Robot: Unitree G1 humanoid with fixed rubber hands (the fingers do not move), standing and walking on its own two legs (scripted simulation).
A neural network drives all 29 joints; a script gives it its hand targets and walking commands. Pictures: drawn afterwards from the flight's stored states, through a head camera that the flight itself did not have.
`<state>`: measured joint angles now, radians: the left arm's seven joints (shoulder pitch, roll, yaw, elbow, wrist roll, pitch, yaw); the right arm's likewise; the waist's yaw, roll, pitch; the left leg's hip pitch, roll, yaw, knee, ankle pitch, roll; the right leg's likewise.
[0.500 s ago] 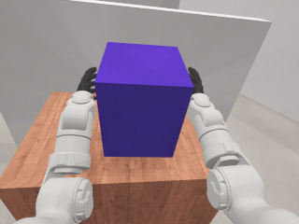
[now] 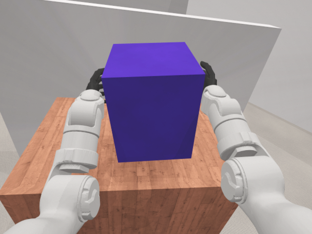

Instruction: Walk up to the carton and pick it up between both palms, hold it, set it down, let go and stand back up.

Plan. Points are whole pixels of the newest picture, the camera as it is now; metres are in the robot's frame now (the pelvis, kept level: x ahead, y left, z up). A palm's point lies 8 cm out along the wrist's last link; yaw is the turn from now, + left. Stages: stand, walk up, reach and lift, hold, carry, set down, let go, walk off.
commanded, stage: reach and lift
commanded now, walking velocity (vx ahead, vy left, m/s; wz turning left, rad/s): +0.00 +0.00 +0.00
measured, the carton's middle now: (152, 101) +0.41 +0.01 +0.21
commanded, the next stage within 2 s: hold in 0.60 s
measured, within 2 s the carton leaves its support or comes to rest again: neither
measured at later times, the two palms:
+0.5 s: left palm (96, 90) +0.37 +0.15 +0.25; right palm (213, 85) +0.39 -0.14 +0.29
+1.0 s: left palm (94, 81) +0.36 +0.15 +0.28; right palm (217, 75) +0.38 -0.13 +0.32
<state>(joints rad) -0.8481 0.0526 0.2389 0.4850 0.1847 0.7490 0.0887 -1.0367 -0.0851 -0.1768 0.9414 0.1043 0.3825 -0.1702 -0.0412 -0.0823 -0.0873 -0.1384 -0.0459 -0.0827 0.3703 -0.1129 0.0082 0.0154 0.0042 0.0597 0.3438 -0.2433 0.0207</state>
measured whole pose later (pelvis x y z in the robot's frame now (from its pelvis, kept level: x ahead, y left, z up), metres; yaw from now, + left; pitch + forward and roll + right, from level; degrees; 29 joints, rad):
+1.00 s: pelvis +0.00 +0.00 +0.00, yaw +0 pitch -4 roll -1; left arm -0.94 0.08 0.23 0.49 0.13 0.90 0.10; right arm -1.15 -0.16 -0.10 0.95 0.24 0.56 -0.21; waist -0.04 -0.05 -0.18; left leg -0.20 -0.03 -0.08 0.39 -0.12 0.00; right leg -0.03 0.02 0.06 0.34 -0.23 0.02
